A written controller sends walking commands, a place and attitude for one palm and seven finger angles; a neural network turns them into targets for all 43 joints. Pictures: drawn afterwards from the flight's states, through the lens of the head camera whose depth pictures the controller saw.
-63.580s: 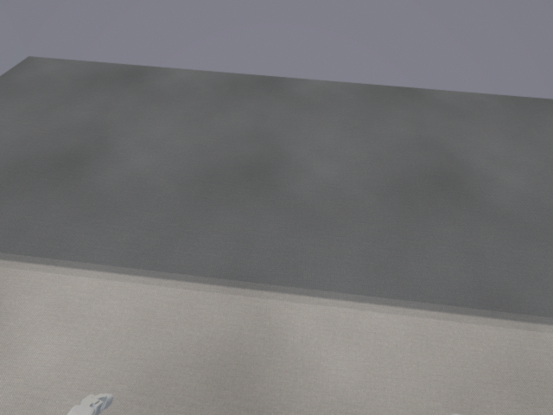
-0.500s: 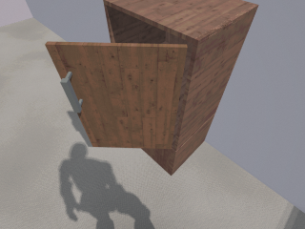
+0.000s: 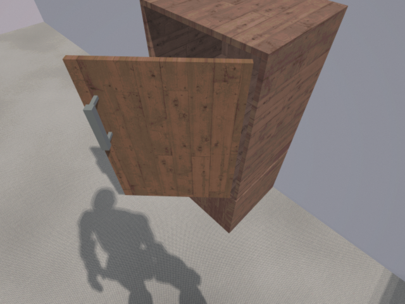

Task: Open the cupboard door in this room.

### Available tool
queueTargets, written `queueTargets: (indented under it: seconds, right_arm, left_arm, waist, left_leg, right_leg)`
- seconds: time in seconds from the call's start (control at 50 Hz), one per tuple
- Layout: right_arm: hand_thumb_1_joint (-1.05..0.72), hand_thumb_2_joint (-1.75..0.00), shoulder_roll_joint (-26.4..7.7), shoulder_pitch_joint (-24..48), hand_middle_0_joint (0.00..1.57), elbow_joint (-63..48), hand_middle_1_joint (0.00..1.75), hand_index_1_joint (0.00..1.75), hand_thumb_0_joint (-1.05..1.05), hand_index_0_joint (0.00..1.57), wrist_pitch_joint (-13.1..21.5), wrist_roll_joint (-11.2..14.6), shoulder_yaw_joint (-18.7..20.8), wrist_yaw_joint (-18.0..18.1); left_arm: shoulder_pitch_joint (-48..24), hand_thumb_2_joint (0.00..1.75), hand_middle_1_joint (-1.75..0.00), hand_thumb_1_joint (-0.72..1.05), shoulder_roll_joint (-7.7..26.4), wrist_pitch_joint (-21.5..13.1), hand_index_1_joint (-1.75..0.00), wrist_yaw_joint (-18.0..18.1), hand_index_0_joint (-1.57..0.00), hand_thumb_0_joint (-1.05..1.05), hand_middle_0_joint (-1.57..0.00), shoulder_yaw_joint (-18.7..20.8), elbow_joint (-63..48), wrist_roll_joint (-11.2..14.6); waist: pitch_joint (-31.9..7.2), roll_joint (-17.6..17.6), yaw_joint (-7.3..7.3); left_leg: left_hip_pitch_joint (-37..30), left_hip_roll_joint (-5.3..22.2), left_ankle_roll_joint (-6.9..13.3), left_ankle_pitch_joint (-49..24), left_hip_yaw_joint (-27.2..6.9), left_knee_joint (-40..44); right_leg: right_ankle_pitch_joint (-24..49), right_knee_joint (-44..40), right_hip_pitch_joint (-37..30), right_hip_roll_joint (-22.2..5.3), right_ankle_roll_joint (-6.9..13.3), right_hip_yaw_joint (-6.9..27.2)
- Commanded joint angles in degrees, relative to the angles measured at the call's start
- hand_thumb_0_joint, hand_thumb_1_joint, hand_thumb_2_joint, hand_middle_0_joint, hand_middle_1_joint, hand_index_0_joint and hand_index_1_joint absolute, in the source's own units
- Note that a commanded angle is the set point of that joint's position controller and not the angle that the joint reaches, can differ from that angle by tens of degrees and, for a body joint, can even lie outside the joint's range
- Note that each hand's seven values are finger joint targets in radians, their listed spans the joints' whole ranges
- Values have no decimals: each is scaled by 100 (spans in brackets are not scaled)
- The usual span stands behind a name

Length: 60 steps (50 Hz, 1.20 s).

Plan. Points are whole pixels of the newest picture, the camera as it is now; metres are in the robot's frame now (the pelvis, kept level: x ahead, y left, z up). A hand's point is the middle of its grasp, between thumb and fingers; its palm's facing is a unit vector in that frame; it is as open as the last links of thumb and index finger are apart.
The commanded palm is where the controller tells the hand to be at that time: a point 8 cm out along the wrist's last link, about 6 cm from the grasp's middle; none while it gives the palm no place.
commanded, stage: shuffle to correct the standing spot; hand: left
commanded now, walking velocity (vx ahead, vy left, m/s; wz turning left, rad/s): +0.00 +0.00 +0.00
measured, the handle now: (100, 123) +0.53 +0.31 +0.02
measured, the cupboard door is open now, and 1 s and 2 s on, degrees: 43 43 43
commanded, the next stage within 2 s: come to a stop and stand still in 0.48 s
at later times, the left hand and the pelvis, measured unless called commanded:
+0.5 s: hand out of the picture -0.02 +0.24 -0.19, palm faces +0.07 -0.97 -0.23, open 7.4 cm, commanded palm none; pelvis -0.03 +0.05 -0.01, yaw +0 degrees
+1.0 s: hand out of the picture +0.01 +0.24 -0.18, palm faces -0.04 -0.98 -0.21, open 7.2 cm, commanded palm none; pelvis -0.02 +0.07 -0.01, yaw -1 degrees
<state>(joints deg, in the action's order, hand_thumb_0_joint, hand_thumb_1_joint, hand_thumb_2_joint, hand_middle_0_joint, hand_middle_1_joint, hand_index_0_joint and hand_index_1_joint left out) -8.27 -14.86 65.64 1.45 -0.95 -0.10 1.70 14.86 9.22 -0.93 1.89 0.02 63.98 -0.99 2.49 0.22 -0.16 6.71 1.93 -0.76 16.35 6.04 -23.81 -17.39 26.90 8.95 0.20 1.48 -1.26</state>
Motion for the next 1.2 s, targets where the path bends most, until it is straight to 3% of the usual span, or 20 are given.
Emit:
queueTargets:
  seconds: [0.0,0.18,0.26,0.32,0.38,0.4,0.44,0.48,0.52,0.58,0.66,0.72,0.78,0.82,0.84,0.86,0.88,0.92,1.04,1.18]
  right_arm:
    - [-90,-90,-561,-374,20,-106,30,30,0,20,55,20,91,62]
    - [-90,-90,-512,-340,20,-316,30,30,0,20,-112,23,150,34]
    - [-90,-90,-484,-145,20,-561,30,30,0,20,-231,6,214,-7]
    - [-90,-90,-517,-30,20,-731,30,30,0,20,-249,1,278,-30]
    - [-90,-90,-479,-508,20,-677,30,30,0,20,-202,18,299,-66]
    - [-90,-90,-576,-706,20,-628,30,30,0,20,-176,8,325,-55]
    - [-90,-90,-1021,-763,20,-743,30,30,0,20,-213,-66,410,-65]
    - [-90,-90,-873,-422,20,-939,30,30,0,20,-246,-54,351,-48]
    - [-90,-90,-805,-77,20,-1120,30,30,0,20,-219,-83,312,-59]
    - [-90,-90,-793,-59,20,-1154,30,30,0,20,-186,-111,310,-54]
    - [-90,-90,-764,-689,20,-824,30,30,0,20,-43,-126,294,9]
    - [-90,-90,-660,-639,20,-670,30,30,0,20,-25,-58,229,11]
    - [-90,-90,-303,-383,20,-691,30,30,0,20,-4,15,113,-34]
    - [-90,-90,-190,-406,20,-516,30,30,0,20,-53,-50,92,-54]
    - [-90,-90,-213,-533,20,-400,30,30,0,20,-57,-37,82,-47]
    - [-90,-90,-704,-193,20,-710,30,30,0,20,-14,-46,100,-78]
    - [-90,-90,-503,-587,20,-741,30,30,0,20,-49,-46,76,-112]
    - [-90,-90,-471,-541,20,-689,30,30,0,20,-32,-72,29,-122]
    - [-90,-90,-596,-666,20,-672,30,30,0,20,87,-32,-35,3]
    - [-90,-90,-685,-511,20,-525,30,30,0,20,57,-10,-37,40]
  left_arm:
    - [327,90,-30,90,631,-106,-30,44,-20,0,-20,137,-181,20]
    - [446,90,-30,90,830,-51,-30,109,-20,0,-20,269,-271,19]
    - [529,90,-30,90,1050,12,-30,146,-20,0,-20,392,-357,-10]
    - [564,90,-30,90,1123,35,-30,178,-20,0,-20,493,-468,-52]
    - [105,90,-30,90,1138,90,-30,143,-20,0,-20,540,-690,-44]
    - [-47,90,-30,90,995,122,-30,125,-20,0,-20,529,-819,-39]
    - [-259,90,-30,90,586,245,-30,108,-20,0,-20,476,-1003,-34]
    - [-252,90,-30,90,534,346,-30,129,-20,0,-20,466,-975,-39]
    - [-10,90,-30,90,389,315,-30,82,-20,0,-20,451,-898,-73]
    - [190,90,-30,90,245,308,-30,46,-20,0,-20,375,-869,-79]
    - [-29,90,-30,90,112,182,-30,-9,-20,0,-20,250,-920,-78]
    - [351,90,-30,90,70,88,-30,-8,-20,0,-20,207,-711,-46]
    - [607,90,-30,90,609,-18,-30,32,-20,0,-20,219,-484,-18]
    - [347,90,-30,90,565,-80,-30,30,-20,0,-20,194,-486,14]
    - [235,90,-30,90,479,-84,-30,31,-20,0,-20,163,-475,25]
    - [598,90,-30,90,433,-151,-30,249,-20,0,-20,80,-347,-68]
    - [257,90,-30,90,712,-164,-30,199,-20,0,-20,82,-678,7]
    - [172,90,-30,90,683,-179,-30,121,-20,0,-20,81,-714,23]
    - [491,90,-30,90,415,-177,-30,125,-20,0,-20,-21,-496,62]
    - [474,90,-30,90,426,-88,-30,143,-20,0,-20,-50,-439,62]
  waist:
    - [11,6,22]
    - [-130,189,115]
    - [105,865,222]
    - [116,892,275]
    - [-96,779,-26]
    - [-148,308,-124]
    - [42,-1587,-173]
    - [214,-1166,-97]
    - [225,-558,98]
    - [-67,-513,114]
    - [-306,-98,-114]
    - [-440,-1,84]
    - [-62,974,101]
    - [206,957,-29]
    - [295,783,-96]
    - [425,134,3]
    - [84,-227,-210]
    - [304,-823,-137]
    - [-393,-125,-51]
    - [-43,132,-52]
  left_leg:
    - [-48,524,219,-1489,-452,313]
    - [406,318,53,-933,-220,-161]
    - [1092,39,-48,407,-122,-801]
    - [1410,65,-49,851,-260,-1243]
    - [326,-12,-26,-96,-144,-176]
    - [-170,203,56,-630,-272,53]
    - [61,1453,836,-1476,-1495,791]
    - [846,1494,1275,-545,-1608,1156]
    - [984,1369,1307,-379,-1453,1061]
    - [668,1104,1197,-744,-1085,948]
    - [-55,1360,1283,-1095,-1488,873]
    - [293,1124,952,-1023,-1218,420]
    - [1265,118,212,341,-208,-431]
    - [858,100,139,137,-241,-381]
    - [572,174,149,-241,-283,-190]
    - [596,423,116,-794,-478,-812]
    - [806,382,206,176,-513,-670]
    - [990,415,306,-126,-671,-260]
    - [351,574,465,-2058,-739,-359]
    - [167,586,441,-2108,-677,-89]
  right_leg:
    - [2091,-351,116,-622,128,461]
    - [2813,-232,-125,-1173,368,966]
    - [2736,-530,-170,-1788,778,1680]
    - [2845,-476,-97,-2084,1033,1936]
    - [2465,60,646,-1688,672,1284]
    - [1743,441,1075,-1288,450,893]
    - [-1464,2163,1850,-230,-48,-301]
    - [-1510,3572,1935,-347,20,91]
    - [-1143,3915,1940,-442,56,-3]
    - [-1009,3132,1693,-475,-31,-298]
    - [-1251,1581,1323,-366,-40,-234]
    - [-126,-96,207,-311,-17,-157]
    - [786,-955,-294,-1636,599,1383]
    - [1109,-858,264,-1432,727,1158]
    - [1136,-745,482,-1234,631,876]
    - [2419,-339,811,-989,298,977]
    - [668,-463,606,-1049,394,778]
    - [161,-220,634,-718,445,568]
    - [1540,178,131,-568,308,372]
    - [1501,56,299,-585,177,350]
